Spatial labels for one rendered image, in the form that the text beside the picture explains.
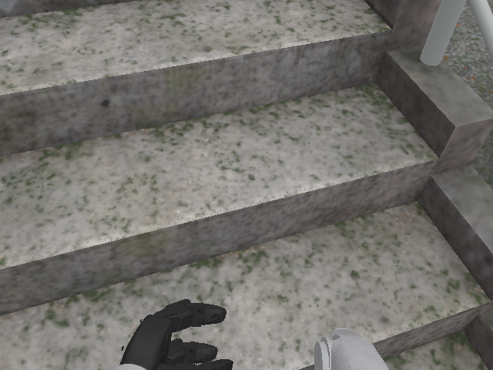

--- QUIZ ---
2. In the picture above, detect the robot left hand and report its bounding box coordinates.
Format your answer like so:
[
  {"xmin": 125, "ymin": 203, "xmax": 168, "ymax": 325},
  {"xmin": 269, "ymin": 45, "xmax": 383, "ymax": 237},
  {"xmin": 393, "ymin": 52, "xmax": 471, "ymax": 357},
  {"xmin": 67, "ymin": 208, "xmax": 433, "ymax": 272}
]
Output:
[{"xmin": 120, "ymin": 299, "xmax": 233, "ymax": 370}]

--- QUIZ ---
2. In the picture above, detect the robot right thigh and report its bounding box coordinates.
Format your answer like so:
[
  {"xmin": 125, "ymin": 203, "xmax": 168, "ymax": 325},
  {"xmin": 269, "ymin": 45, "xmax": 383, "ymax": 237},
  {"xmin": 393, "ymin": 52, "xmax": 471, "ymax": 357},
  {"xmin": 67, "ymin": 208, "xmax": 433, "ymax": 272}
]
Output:
[{"xmin": 314, "ymin": 335, "xmax": 389, "ymax": 370}]

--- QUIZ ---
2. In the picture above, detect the right robot shin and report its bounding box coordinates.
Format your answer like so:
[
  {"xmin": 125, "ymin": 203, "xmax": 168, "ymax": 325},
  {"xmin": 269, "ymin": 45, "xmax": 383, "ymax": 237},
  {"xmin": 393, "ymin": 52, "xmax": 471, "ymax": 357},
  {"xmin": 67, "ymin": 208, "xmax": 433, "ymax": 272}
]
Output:
[{"xmin": 329, "ymin": 328, "xmax": 354, "ymax": 340}]

